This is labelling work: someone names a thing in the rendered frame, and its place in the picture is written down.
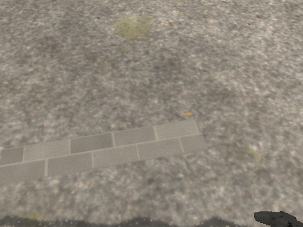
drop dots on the robot right hand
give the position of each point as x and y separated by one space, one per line
277 219

